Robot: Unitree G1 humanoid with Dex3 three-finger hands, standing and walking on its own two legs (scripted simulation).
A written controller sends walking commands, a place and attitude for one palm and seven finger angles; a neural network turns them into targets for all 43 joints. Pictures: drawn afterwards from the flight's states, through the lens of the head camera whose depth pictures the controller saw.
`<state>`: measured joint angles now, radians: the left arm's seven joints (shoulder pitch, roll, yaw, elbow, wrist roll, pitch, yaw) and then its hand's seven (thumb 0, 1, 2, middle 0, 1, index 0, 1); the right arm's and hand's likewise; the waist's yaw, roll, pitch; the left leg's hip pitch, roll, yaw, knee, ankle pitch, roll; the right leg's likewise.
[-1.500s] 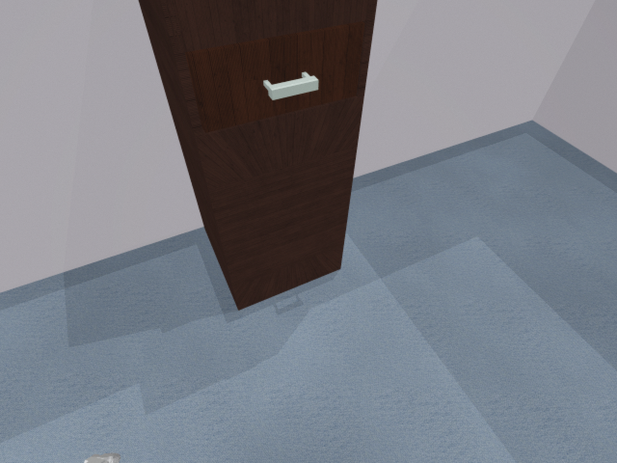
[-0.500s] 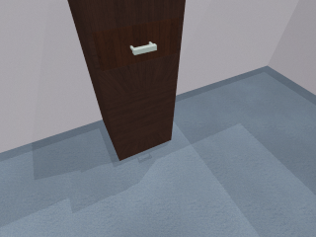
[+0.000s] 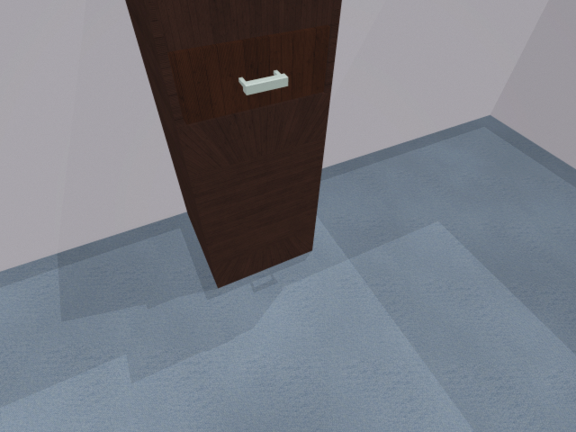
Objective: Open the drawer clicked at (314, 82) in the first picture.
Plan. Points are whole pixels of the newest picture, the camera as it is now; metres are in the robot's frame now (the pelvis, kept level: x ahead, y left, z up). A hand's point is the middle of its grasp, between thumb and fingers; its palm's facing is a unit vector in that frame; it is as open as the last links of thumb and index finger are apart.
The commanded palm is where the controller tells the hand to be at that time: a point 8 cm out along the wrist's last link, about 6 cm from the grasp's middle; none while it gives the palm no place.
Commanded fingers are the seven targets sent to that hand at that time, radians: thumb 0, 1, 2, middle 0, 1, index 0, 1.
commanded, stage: walk to a spot facing it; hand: left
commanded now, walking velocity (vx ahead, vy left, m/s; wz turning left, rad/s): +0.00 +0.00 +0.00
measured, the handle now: (262, 80) +0.85 +0.11 +0.07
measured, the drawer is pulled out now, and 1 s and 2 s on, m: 0.00 0.00 0.00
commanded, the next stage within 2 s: none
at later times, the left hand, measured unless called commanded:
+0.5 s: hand out of the picture +0.07 +0.17 -0.18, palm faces -0.14 -0.95 -0.27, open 7.4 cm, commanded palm none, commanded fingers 0.00 0.90 0.90 -0.20 -0.30 -0.20 -0.30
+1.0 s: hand out of the picture +0.13 +0.21 -0.18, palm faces -0.37 -0.90 -0.24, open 7.4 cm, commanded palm none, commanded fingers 0.00 0.90 0.90 -0.20 -0.30 -0.20 -0.30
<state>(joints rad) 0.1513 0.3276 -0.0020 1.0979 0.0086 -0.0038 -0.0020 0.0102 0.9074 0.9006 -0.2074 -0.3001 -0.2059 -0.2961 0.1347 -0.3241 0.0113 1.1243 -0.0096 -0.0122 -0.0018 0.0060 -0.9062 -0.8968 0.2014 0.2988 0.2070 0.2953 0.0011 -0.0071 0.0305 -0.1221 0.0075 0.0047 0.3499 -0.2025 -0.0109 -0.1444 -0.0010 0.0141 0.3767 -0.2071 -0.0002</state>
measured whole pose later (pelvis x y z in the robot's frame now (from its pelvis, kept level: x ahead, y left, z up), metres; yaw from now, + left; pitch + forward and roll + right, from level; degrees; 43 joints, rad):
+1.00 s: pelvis -0.02 +0.04 -0.01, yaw -28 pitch +1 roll +0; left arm 0.22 0.28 0.11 0.91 0.03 0.07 -0.02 0.01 0.91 0.90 -0.21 -0.30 -0.20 -0.30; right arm 0.15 -0.21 -0.02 0.88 -0.02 0.01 -0.03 0.00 -0.91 -0.90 0.20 0.30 0.21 0.29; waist 0.03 -0.06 0.03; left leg -0.23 0.01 0.02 0.51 -0.30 0.01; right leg -0.50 0.10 0.14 0.88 -0.39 0.04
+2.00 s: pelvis +0.14 -0.12 -0.01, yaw -62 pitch -1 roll -1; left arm 0.30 0.24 0.11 1.01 0.03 0.02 -0.04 0.01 0.91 0.90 -0.20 -0.30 -0.20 -0.30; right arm 0.24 -0.15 -0.04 0.96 -0.02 -0.07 -0.02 0.00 -0.93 -0.90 0.20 0.30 0.21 0.30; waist 0.03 -0.05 0.03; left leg -0.23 0.08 0.22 0.50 -0.25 0.02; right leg -0.53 -0.05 -0.04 1.24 -0.28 -0.01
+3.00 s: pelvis +0.27 -0.48 -0.01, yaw -74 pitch +0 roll -1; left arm 0.24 0.18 0.06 1.05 0.01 0.01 0.01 0.01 0.91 0.90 -0.20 -0.30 -0.20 -0.30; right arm 0.21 -0.16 -0.03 1.02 -0.02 -0.02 -0.02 -0.01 -0.94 -0.90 0.20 0.30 0.21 0.30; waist 0.00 -0.03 0.04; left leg -0.30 0.01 0.09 0.47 -0.18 0.06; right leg -0.41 -0.07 -0.05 0.99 -0.44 0.05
